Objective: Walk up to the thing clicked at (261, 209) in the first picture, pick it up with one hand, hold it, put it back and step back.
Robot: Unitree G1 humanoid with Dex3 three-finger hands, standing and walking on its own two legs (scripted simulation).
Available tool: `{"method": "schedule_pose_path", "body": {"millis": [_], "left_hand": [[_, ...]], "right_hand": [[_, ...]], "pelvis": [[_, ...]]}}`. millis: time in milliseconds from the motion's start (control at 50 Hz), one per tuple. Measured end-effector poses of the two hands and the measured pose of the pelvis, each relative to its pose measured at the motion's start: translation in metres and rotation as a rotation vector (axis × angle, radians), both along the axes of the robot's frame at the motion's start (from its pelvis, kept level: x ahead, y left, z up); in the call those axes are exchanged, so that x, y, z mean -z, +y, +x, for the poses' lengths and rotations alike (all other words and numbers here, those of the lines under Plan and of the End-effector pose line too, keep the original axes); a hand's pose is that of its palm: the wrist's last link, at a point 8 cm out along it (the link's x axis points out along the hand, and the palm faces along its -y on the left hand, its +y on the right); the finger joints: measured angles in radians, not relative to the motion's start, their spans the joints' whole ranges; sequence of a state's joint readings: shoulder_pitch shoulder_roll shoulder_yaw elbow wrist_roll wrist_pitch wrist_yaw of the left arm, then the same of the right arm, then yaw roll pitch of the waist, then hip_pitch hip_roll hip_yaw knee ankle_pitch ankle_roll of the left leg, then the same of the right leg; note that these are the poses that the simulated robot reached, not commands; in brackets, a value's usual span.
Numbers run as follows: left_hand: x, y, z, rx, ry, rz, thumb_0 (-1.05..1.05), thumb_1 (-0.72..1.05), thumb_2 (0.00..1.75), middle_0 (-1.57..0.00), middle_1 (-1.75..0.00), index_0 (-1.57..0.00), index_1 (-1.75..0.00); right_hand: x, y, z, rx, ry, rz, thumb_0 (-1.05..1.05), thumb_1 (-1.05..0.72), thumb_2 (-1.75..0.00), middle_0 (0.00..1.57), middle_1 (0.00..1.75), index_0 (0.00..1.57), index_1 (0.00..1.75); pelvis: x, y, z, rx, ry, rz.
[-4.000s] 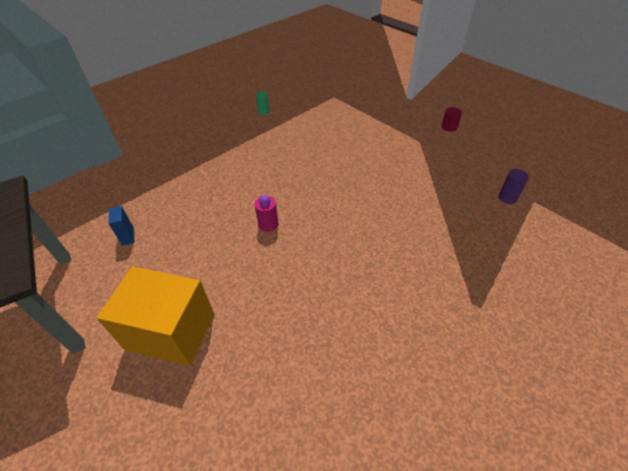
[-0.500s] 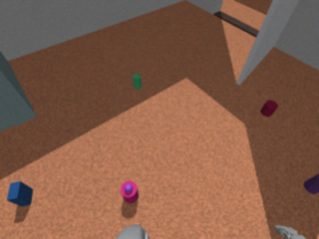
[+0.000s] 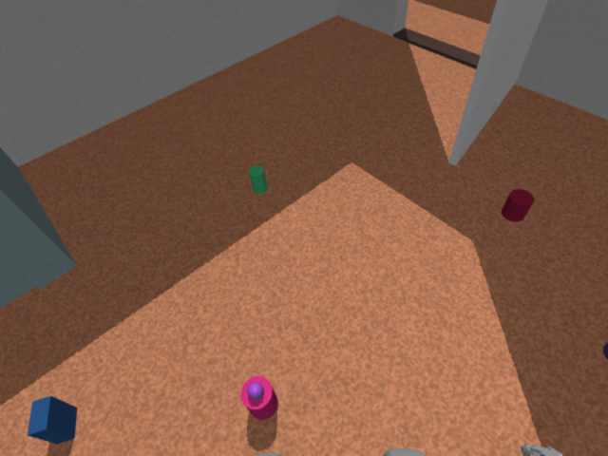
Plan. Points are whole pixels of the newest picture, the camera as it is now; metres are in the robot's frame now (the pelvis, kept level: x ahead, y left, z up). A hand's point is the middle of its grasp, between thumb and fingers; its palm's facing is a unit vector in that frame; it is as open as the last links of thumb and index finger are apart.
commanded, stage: walk up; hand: left
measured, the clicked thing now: (259, 396) +0.36 +0.21 -0.67
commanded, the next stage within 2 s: stand in 1.30 s
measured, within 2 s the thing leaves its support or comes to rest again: neither
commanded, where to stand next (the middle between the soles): +0.04 -0.01 m, yaw -1 degrees
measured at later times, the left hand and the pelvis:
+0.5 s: hand out of the picture +0.11 +0.25 -0.14, palm faces -0.03 -0.95 -0.32, open 7.3 cm; pelvis +0.02 +0.01 +0.02, yaw -1 degrees
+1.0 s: hand out of the picture +0.10 +0.25 -0.13, palm faces -0.02 -0.94 -0.33, open 7.3 cm; pelvis +0.03 +0.00 +0.02, yaw +0 degrees
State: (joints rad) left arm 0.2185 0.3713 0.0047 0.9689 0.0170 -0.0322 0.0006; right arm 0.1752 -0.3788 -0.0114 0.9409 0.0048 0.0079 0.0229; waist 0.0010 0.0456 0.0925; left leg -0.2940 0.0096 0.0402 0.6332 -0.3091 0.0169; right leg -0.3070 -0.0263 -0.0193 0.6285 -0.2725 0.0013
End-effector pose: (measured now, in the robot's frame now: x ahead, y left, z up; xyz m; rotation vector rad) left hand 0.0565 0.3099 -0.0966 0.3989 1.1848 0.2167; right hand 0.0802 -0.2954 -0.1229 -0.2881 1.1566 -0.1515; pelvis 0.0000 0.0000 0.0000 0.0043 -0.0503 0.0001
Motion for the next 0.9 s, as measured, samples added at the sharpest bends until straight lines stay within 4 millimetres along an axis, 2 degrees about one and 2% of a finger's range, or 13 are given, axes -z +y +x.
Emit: {"method": "schedule_pose_path", "body": {"millis": [180, 300, 460, 680, 900], "left_hand": [[0.001, -0.016, 0.043, 0.027, -0.068, -0.079, 0.01, 0.91, 0.9, -0.21, -0.3, -0.21, -0.3], [0.004, -0.018, 0.058, 0.025, -0.068, -0.11, 0.01, 0.91, 0.9, -0.21, -0.3, -0.21, -0.3], [0.005, -0.012, 0.053, -0.004, -0.014, -0.105, 0.01, 0.91, 0.9, -0.21, -0.3, -0.21, -0.3], [0.0, -0.005, 0.035, -0.044, 0.039, -0.076, 0.01, 0.91, 0.9, -0.21, -0.3, -0.21, -0.3], [0.0, -0.008, 0.032, -0.054, 0.05, -0.08, 0.01, 0.91, 0.9, -0.21, -0.3, -0.21, -0.3]], "right_hand": [[-0.014, 0.005, -0.01, 0.013, 0.046, -0.009, 0.01, -0.9, -0.9, 0.2, 0.3, 0.21, 0.3], [-0.027, -0.002, -0.011, 0.028, 0.07, -0.049, 0.01, -0.9, -0.9, 0.2, 0.3, 0.21, 0.3], [-0.034, -0.007, 0.002, 0.043, 0.063, -0.073, 0.01, -0.9, -0.9, 0.2, 0.3, 0.2, 0.3], [-0.029, 0.003, 0.025, 0.031, 0.035, -0.035, 0.01, -0.9, -0.9, 0.2, 0.3, 0.2, 0.3], [-0.026, 0.008, 0.026, 0.032, 0.056, -0.017, 0.01, -0.9, -0.9, 0.2, 0.3, 0.21, 0.3]], "pelvis": [[-0.012, 0.002, 0.005, 0.005, 0.002, 0.001], [-0.017, 0.004, 0.011, 0.007, 0.008, -0.005], [-0.021, 0.005, 0.018, 0.01, 0.007, -0.006], [-0.023, 0.006, 0.023, 0.006, 0.005, -0.007], [-0.024, 0.005, 0.026, 0.002, 0.007, -0.006]]}}
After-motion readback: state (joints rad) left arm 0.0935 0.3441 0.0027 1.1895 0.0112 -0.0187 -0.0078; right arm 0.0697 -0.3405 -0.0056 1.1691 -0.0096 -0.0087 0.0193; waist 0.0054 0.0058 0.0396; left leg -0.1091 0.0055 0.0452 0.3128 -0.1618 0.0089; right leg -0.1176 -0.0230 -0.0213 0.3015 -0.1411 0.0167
